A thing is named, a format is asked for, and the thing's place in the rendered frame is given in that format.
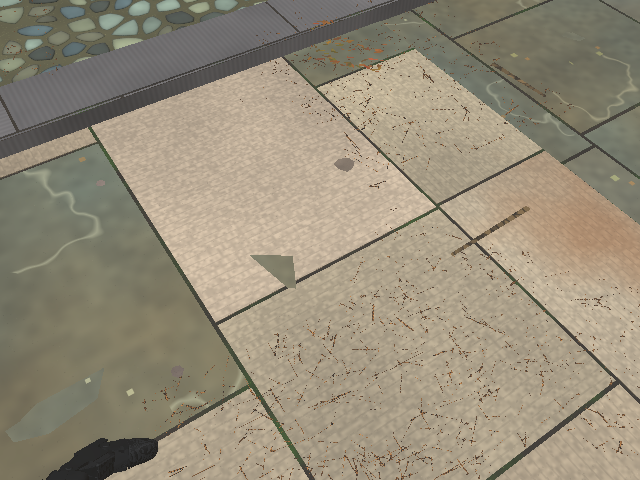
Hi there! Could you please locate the left robot hand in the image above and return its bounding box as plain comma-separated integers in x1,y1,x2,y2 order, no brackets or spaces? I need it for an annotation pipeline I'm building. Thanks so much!
42,438,158,480

